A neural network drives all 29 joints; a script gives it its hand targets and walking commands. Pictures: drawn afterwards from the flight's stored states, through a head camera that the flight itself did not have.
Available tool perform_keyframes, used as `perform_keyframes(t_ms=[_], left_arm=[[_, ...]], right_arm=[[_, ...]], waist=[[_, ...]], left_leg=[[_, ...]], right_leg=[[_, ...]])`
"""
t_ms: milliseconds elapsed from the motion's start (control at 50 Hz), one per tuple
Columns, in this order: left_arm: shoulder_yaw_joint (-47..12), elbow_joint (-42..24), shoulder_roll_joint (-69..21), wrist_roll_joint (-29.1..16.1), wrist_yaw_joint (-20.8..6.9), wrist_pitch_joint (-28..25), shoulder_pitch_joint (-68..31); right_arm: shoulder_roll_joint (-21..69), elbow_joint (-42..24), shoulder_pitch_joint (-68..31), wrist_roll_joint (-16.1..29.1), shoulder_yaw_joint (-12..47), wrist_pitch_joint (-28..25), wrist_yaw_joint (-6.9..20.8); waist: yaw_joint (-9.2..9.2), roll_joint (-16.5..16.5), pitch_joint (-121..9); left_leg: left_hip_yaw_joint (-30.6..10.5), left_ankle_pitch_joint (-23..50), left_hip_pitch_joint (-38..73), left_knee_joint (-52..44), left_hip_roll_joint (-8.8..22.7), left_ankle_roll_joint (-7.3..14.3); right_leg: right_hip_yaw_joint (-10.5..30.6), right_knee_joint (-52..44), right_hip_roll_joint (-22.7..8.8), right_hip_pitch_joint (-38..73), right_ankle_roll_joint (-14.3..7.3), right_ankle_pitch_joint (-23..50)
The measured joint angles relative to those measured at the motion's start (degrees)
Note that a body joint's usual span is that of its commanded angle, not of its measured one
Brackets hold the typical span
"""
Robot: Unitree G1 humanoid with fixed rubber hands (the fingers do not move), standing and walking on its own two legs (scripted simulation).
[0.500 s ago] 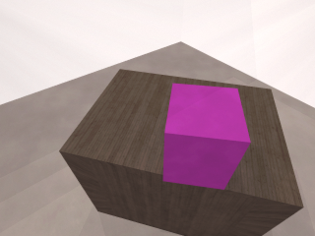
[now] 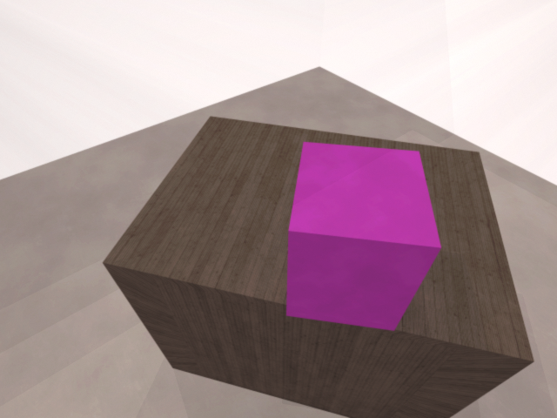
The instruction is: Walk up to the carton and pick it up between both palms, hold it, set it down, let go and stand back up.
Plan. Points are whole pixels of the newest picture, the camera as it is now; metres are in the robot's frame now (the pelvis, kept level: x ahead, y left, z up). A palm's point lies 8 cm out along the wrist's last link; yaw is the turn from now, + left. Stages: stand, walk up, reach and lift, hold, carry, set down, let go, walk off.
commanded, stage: stand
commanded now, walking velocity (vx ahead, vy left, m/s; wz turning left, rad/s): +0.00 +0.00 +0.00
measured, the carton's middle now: (349, 237) +0.43 -0.11 +0.00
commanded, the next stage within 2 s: none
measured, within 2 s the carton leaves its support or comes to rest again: neither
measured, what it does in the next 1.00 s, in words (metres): stands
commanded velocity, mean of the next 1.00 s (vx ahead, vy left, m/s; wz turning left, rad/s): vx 0.00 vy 0.00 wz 0.00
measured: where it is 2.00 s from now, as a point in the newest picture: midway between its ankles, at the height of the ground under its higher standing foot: outside the picture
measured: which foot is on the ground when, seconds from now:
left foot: down 0.00-1.00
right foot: down 0.00-1.00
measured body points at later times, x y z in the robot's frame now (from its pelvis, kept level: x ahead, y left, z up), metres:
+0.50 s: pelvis +0.00 +0.00 +0.00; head +0.00 +0.00 +0.45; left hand -0.06 +0.20 -0.17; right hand -0.03 -0.21 -0.16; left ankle +0.00 +0.11 -0.74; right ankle +0.00 -0.11 -0.74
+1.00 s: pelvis +0.00 -0.01 +0.00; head +0.00 +0.00 +0.45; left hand -0.05 +0.19 -0.16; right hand -0.04 -0.21 -0.16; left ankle +0.00 +0.11 -0.74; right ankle +0.00 -0.11 -0.74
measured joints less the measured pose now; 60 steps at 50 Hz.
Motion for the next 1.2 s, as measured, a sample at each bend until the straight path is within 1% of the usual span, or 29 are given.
perform_keyframes(t_ms=[40, 280, 360, 480, 1200], left_arm=[[-0.1, -0.1, -0.1, 0.0, 0.0, -0.2, 0.1], [-0.8, 0.5, -1.3, 0.1, 0.3, -0.2, 1.1], [-0.8, 0.6, -1.3, 0.0, 0.3, -0.2, 1.3], [-0.6, 0.3, -0.8, 0.0, 0.3, -0.3, 1.3], [-1.3, -0.5, -1.1, -0.1, 0.3, -0.7, 1.8]], right_arm=[[0.1, 0.4, -0.3, 0.0, 0.1, 0.0, -0.1], [0.8, 1.7, -0.4, 0.2, 0.4, 0.1, 0.0], [0.9, 2.2, -0.2, 0.2, 0.4, 0.1, 0.0], [0.7, 2.5, -0.4, 0.3, 0.3, 0.1, 0.0], [1.0, 3.8, -0.6, 0.5, 0.7, 0.1, -0.1]], waist=[[0.25, 0.1, 0.0], [-0.17, 0.1, -0.1], [-0.02, 0.1, 0.1], [0.09, -0.3, 0.2], [-0.21, 0.2, 0.9]], left_leg=[[0.1, 0.0, 0.0, 0.1, 0.1, 0.0], [-0.1, 0.0, -0.4, 0.3, 0.0, -0.2], [-0.1, -0.1, -0.4, 0.4, 0.2, -0.2], [-0.1, 0.0, -0.5, 0.3, 0.3, -0.4], [-0.4, -0.3, -0.2, 0.4, 0.7, -0.9]], right_leg=[[0.1, 0.0, 0.1, 0.0, 0.0, 0.1], [-0.1, 0.4, 0.0, -0.3, -0.1, -0.2], [0.0, 0.4, 0.1, -0.4, -0.1, -0.2], [0.0, 0.5, 0.2, -0.6, -0.3, -0.2], [-0.1, 0.4, 0.6, -0.1, -0.6, -0.5]])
